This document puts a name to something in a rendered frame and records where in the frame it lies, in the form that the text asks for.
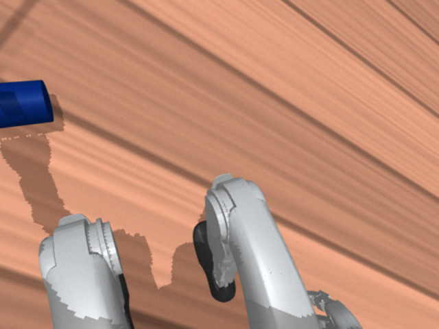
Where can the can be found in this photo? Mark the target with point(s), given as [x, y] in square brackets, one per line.
[24, 103]

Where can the right robot foot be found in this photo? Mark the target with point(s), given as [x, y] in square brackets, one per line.
[205, 258]

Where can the left robot foot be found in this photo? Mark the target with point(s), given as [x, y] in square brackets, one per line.
[126, 298]

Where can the right robot hand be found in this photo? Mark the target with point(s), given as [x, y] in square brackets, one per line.
[338, 316]

